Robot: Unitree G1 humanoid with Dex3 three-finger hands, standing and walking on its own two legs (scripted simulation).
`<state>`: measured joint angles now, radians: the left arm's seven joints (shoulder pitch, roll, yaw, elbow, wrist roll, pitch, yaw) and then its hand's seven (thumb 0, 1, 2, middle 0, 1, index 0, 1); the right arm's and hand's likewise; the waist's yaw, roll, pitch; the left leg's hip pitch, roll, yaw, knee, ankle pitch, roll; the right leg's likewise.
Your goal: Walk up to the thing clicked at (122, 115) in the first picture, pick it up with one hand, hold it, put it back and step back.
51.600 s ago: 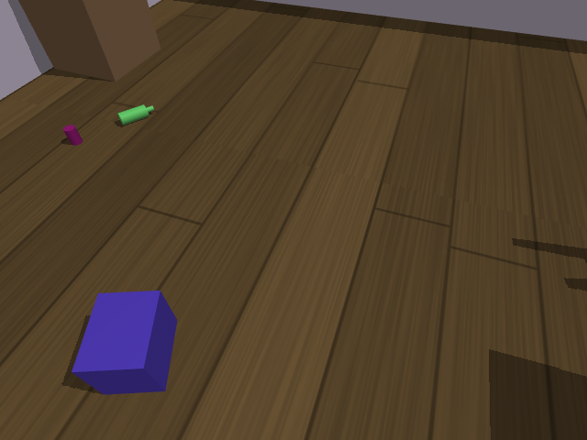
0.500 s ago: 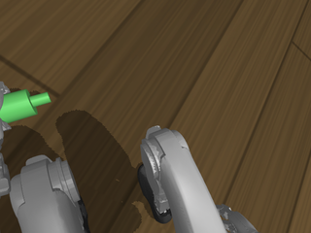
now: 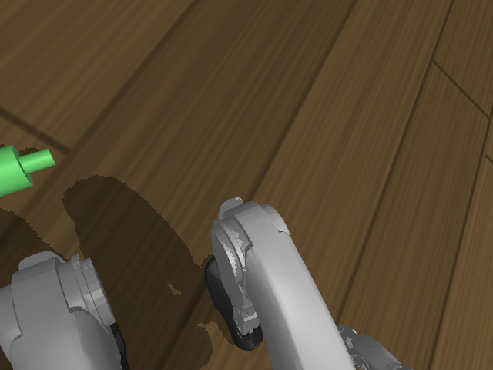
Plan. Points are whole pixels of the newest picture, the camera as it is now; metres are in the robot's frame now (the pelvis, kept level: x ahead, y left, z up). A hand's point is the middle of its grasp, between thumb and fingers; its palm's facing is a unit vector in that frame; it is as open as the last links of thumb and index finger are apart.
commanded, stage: rest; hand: left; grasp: from above
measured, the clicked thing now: out of the picture +0.44 +0.29 -0.26
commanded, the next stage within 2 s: open in 0.28 s
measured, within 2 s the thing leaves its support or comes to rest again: rests again in 0.52 s
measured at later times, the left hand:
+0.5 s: hand out of the picture +0.43 +0.30 -0.24, palm faces -0.42 -0.17 -0.89, open 9.8 cm
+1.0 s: hand out of the picture +0.43 +0.31 -0.24, palm faces -0.42 -0.17 -0.89, open 12.6 cm
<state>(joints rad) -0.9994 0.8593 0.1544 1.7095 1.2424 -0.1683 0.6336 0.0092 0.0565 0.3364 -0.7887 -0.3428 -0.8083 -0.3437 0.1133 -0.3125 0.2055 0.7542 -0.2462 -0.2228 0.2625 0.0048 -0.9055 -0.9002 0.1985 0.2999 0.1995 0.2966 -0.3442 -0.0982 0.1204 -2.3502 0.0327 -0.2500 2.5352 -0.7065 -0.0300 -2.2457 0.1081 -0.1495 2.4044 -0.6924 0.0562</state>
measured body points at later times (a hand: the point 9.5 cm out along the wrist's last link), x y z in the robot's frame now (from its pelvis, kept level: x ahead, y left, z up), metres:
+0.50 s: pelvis +0.00 +0.00 +0.00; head +0.26 +0.11 +0.34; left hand +0.45 +0.31 -0.19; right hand +0.04 -0.26 -0.06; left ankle +0.07 +0.14 -0.27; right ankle +0.10 -0.12 -0.27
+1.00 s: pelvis +0.00 +0.00 +0.00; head +0.26 +0.12 +0.34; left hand +0.45 +0.31 -0.19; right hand +0.04 -0.25 -0.06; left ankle +0.07 +0.14 -0.27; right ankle +0.10 -0.12 -0.27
